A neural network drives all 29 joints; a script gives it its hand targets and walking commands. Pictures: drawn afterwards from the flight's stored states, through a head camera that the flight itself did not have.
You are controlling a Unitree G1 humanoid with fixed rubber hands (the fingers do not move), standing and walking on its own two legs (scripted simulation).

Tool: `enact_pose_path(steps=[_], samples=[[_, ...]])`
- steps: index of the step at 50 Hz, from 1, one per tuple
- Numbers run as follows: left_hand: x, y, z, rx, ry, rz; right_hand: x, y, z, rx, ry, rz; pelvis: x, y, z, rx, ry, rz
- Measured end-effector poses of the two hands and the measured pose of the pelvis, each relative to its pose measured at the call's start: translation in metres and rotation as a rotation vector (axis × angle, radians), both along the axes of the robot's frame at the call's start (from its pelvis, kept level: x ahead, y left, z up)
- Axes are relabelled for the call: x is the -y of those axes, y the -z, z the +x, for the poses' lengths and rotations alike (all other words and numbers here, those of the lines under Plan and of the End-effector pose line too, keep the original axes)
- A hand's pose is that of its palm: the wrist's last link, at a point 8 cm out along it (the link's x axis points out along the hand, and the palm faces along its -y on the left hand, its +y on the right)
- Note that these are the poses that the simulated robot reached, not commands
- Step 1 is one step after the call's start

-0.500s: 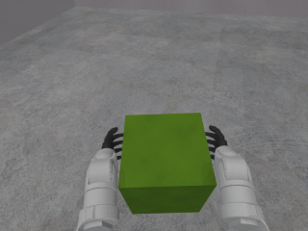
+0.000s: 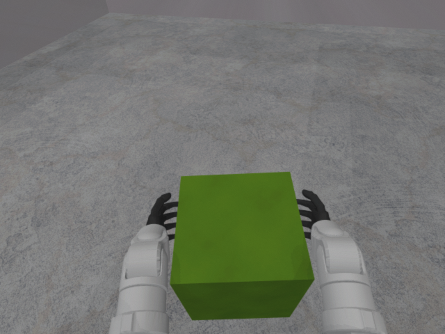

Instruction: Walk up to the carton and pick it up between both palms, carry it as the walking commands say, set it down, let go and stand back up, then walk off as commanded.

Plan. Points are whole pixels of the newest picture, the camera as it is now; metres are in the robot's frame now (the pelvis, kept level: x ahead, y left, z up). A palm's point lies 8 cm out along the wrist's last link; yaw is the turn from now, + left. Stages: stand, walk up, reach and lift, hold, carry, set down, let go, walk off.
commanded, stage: reach and lift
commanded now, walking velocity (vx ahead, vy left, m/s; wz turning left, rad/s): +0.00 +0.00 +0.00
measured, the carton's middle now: (238, 250) +0.29 +0.00 -0.03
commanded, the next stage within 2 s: hold in 0.26 s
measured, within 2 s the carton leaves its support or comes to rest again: neither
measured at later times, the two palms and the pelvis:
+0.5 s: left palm (155, 239) +0.27 +0.15 +0.04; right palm (322, 236) +0.27 -0.15 +0.04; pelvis -0.01 +0.00 +0.00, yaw +0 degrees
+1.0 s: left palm (155, 238) +0.27 +0.15 +0.04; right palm (321, 234) +0.27 -0.15 +0.04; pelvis -0.01 +0.00 +0.00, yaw +0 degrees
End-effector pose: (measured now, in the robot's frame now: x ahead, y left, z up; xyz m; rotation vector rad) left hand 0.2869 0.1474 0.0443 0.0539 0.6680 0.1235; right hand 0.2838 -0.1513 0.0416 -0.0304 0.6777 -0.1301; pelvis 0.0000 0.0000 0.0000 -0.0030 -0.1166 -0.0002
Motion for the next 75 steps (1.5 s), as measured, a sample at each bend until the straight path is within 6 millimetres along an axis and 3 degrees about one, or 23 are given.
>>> enact_pose_path(steps=[17,29,65,70,75], samples=[[0.001,0.002,-0.014,-0.003,0.009,0.004,0.001,0.000,-0.015,-0.001,0.004,-0.004,0.000,0.001,-0.008,0.016,-0.001,0.000],[-0.001,-0.001,-0.015,0.003,-0.006,-0.005,-0.001,-0.002,-0.015,0.007,0.004,0.004,-0.001,0.003,-0.016,0.020,0.000,0.001],[-0.001,0.002,-0.013,-0.006,0.008,0.009,-0.001,0.002,-0.013,0.002,0.001,-0.002,-0.002,0.004,-0.008,-0.025,-0.004,0.000],[-0.009,-0.001,-0.010,0.030,-0.010,-0.004,-0.009,-0.002,-0.008,0.039,0.012,0.020,-0.009,0.013,-0.011,-0.104,-0.018,-0.006],[-0.030,-0.010,-0.016,0.075,-0.041,-0.038,-0.030,-0.015,-0.009,0.085,0.009,0.029,-0.025,0.019,-0.012,-0.151,-0.028,0.016]])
